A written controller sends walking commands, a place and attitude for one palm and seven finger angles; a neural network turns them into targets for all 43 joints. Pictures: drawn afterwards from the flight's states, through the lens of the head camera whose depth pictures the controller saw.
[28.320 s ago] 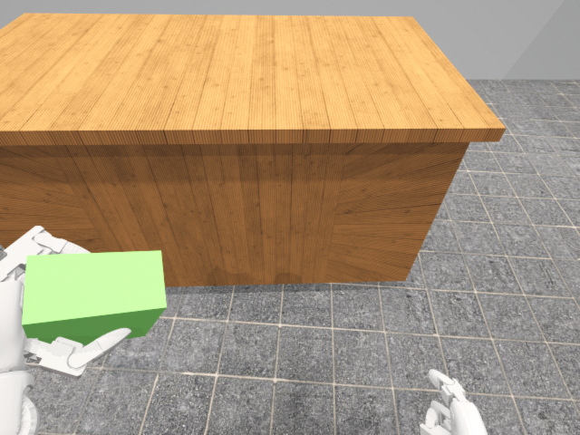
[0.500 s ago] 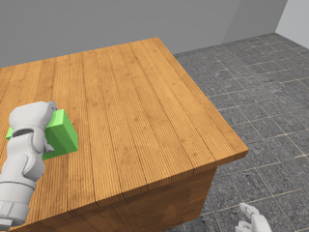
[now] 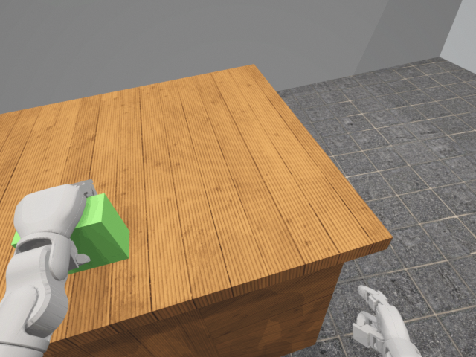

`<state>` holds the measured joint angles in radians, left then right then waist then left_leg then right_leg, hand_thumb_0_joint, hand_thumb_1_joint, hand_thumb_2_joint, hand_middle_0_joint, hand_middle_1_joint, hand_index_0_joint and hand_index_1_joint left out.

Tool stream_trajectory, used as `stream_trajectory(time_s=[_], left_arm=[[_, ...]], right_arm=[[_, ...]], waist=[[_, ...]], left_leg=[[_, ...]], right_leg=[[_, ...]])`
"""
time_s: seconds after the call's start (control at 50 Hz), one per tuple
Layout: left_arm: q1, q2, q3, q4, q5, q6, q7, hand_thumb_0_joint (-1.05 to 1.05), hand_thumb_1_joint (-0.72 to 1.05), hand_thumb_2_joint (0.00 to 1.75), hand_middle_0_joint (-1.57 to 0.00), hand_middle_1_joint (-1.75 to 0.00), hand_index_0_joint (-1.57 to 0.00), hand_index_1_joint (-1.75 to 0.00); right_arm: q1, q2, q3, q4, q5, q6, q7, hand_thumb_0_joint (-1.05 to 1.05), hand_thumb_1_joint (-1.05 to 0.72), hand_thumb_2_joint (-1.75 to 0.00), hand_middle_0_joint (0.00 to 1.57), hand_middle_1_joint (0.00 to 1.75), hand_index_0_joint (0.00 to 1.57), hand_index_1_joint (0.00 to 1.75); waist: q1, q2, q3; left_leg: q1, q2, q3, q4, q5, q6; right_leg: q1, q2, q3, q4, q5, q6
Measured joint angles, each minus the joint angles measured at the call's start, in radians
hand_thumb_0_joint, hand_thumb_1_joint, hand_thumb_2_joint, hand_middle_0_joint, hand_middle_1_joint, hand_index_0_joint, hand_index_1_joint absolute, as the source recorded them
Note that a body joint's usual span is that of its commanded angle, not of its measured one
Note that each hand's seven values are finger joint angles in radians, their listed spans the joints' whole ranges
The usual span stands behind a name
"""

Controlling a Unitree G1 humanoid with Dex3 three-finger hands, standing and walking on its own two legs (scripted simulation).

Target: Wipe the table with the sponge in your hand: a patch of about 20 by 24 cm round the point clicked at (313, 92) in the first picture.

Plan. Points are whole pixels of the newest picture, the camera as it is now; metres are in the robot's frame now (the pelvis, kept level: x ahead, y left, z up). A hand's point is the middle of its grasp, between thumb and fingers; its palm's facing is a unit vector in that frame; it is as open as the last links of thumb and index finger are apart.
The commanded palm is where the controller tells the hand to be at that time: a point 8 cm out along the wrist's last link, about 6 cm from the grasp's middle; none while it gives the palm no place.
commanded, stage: wipe back along the first lane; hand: left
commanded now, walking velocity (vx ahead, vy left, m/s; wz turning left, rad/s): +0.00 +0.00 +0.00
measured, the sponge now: (83, 242) +0.26 +0.31 +0.08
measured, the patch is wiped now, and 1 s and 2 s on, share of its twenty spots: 1.00 1.00 1.00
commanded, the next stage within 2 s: lift the sponge slowly off the table in 0.28 s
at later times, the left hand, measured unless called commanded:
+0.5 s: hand (69, 251) +0.22 +0.29 +0.12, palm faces +0.09 -0.04 -1.00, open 10.2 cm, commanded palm +0.18 +0.27 +0.16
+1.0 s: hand (71, 258) +0.20 +0.28 +0.12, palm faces +0.06 -0.07 -1.00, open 10.2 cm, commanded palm +0.18 +0.27 +0.19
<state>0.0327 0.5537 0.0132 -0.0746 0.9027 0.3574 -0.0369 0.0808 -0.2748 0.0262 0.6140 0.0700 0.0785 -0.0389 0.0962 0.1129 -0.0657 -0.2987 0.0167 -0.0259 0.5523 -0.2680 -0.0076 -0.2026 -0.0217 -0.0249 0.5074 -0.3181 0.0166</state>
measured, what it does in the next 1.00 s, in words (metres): stands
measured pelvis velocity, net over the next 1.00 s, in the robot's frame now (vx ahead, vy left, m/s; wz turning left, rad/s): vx -0.02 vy -0.02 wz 0.01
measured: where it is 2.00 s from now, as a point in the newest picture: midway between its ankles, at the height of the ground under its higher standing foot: outside the picture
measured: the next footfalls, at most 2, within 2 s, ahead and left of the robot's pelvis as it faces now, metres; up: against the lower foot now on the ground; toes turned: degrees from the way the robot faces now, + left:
none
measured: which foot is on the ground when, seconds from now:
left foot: down 0.00-1.00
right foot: down 0.00-1.00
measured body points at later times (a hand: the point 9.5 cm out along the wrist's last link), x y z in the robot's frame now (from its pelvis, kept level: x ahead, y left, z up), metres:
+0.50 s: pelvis -0.01 +0.00 +0.00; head -0.03 -0.05 +0.45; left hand +0.21 +0.29 +0.17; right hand +0.22 -0.22 -0.09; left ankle +0.01 +0.13 -0.73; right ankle -0.03 -0.13 -0.73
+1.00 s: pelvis -0.02 -0.02 +0.00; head -0.05 -0.06 +0.45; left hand +0.20 +0.28 +0.18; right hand +0.22 -0.21 -0.08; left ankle +0.01 +0.13 -0.73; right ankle -0.03 -0.13 -0.73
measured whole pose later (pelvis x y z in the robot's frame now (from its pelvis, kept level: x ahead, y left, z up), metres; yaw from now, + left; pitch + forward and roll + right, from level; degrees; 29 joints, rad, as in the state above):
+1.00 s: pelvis -0.02 -0.02 +0.00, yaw +0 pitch -3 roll -1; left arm 0.11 0.54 -0.03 -0.20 0.88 0.36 -0.07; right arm 0.07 -0.26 0.04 0.65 0.05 -0.01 -0.07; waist 0.13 0.12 -0.03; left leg -0.24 0.03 -0.04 0.52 -0.23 -0.03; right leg -0.15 0.00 -0.04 0.51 -0.30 -0.01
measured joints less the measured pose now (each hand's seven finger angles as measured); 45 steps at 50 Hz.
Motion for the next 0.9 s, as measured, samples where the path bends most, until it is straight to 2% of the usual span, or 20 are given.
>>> stream_trajectory(time_s=[0.28, 0.42, 0.64, 0.9], left_arm=[[0.090, -0.019, -0.009, -0.106, 0.013, 0.028, 0.006, 0.01, -0.48, 1.03, -0.69, -1.35, -0.71, -1.36], [0.151, -0.027, -0.004, -0.164, 0.000, 0.032, 0.020, 0.01, -0.48, 1.03, -0.68, -1.35, -0.71, -1.36], [0.087, -0.019, -0.032, -0.115, 0.003, 0.046, -0.009, 0.01, -0.48, 1.03, -0.68, -1.35, -0.71, -1.36], [0.082, -0.015, -0.038, -0.128, -0.015, 0.009, -0.031, 0.00, -0.49, 1.03, -0.69, -1.34, -0.71, -1.35]], right_arm=[[0.003, 0.002, 0.005, -0.007, -0.003, -0.017, 0.004, 0.01, -0.91, -0.90, 0.20, 0.30, 0.20, 0.29], [0.011, 0.002, 0.003, 0.003, -0.004, -0.023, 0.003, 0.01, -0.91, -0.90, 0.20, 0.30, 0.20, 0.29], [0.004, 0.007, 0.010, 0.018, -0.008, -0.053, -0.020, 0.01, -0.91, -0.90, 0.20, 0.30, 0.20, 0.29], [-0.006, 0.010, 0.009, 0.032, -0.020, -0.079, -0.026, 0.01, -0.91, -0.90, 0.20, 0.30, 0.20, 0.30]], waist=[[0.002, 0.005, 0.001], [0.006, 0.009, 0.000], [0.016, 0.005, 0.013], [0.032, 0.007, 0.027]], left_leg=[[0.005, 0.003, 0.003, 0.005, 0.004, -0.002], [0.011, 0.005, 0.008, 0.007, 0.005, -0.003], [0.021, 0.007, -0.004, 0.004, 0.015, -0.010], [0.048, 0.013, -0.015, -0.018, 0.032, -0.019]], right_leg=[[0.000, 0.002, 0.004, 0.012, 0.002, -0.001], [0.001, 0.004, 0.009, 0.021, 0.001, -0.002], [0.010, 0.008, -0.002, 0.027, 0.003, -0.011], [0.038, 0.015, -0.012, 0.008, 0.015, -0.020]])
